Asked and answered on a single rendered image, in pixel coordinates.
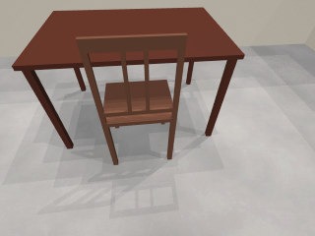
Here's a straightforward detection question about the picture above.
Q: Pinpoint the chair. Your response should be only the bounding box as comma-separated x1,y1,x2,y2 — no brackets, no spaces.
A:
76,32,188,165

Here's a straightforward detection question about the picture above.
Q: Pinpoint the table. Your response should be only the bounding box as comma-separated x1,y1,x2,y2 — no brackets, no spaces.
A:
12,7,245,149

